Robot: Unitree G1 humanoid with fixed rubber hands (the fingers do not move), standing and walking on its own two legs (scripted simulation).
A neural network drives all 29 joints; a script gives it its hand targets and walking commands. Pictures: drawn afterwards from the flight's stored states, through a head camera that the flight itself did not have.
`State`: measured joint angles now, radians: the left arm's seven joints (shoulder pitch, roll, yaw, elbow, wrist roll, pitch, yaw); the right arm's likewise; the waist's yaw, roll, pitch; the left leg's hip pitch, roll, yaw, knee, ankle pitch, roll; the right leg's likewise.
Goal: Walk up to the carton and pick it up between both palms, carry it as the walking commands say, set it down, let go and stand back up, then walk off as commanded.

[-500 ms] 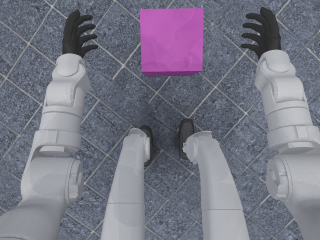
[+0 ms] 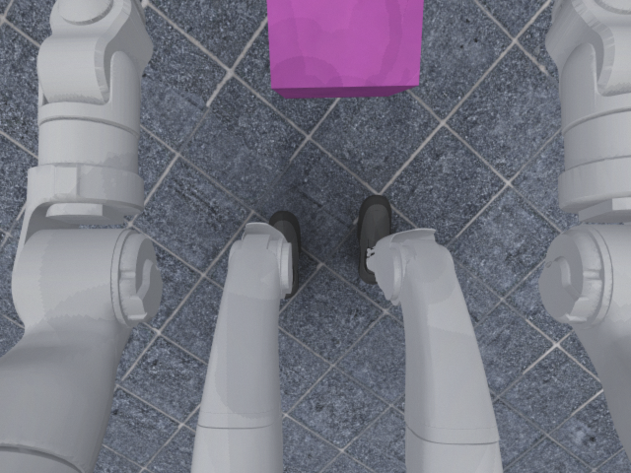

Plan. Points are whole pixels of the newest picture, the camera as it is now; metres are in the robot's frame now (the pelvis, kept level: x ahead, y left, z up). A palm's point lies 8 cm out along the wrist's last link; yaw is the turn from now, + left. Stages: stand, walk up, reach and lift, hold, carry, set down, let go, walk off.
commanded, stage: reach and lift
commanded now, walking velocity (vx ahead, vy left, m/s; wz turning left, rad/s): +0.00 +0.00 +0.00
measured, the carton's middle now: (340, 28) +0.57 +0.02 -0.50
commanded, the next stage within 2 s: none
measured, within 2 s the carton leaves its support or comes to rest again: neither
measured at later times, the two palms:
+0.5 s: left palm (174, 9) +0.53 +0.22 -0.30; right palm (501, 5) +0.56 -0.16 -0.29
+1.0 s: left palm (214, 36) +0.53 +0.21 -0.43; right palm (458, 33) +0.56 -0.16 -0.43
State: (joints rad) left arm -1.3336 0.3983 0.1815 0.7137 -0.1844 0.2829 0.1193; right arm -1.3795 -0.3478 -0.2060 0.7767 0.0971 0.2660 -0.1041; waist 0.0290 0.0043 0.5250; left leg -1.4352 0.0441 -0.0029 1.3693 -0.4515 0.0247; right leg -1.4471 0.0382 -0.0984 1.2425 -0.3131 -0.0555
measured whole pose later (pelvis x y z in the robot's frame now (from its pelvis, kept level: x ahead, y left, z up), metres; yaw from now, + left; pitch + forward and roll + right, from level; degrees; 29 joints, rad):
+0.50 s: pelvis -0.03 +0.00 -0.16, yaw +0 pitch +32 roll -3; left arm -1.50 0.47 0.11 0.77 -0.23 0.37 0.16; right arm -1.55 -0.38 -0.21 0.82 0.14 0.37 -0.17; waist 0.03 0.00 0.53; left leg -1.92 0.04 0.01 1.93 -0.57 0.04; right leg -1.96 0.01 -0.10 1.81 -0.41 -0.06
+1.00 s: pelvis -0.01 +0.00 -0.25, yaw +0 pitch +33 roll -3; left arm -1.49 0.41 0.05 0.92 -0.25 0.23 0.17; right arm -1.56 -0.39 -0.20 1.05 0.14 0.21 -0.13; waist 0.04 0.00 0.53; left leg -2.18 0.04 0.03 2.26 -0.66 0.06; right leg -2.23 -0.01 -0.10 2.14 -0.49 -0.06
